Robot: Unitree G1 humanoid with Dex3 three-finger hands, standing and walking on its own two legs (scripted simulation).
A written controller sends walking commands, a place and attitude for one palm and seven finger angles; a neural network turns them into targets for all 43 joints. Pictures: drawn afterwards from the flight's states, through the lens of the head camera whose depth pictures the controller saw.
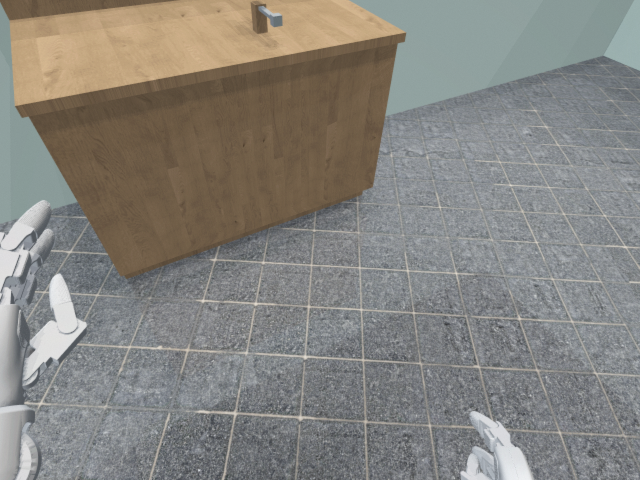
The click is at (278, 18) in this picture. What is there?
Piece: tap's lever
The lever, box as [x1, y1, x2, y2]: [270, 13, 282, 26]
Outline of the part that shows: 270,14 270,24 273,26 282,25 281,15 279,13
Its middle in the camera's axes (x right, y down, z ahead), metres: -0.13 -0.63 +1.11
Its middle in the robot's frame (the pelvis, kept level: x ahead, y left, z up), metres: +1.26 +0.21 +0.08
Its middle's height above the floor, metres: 0.85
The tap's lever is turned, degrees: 0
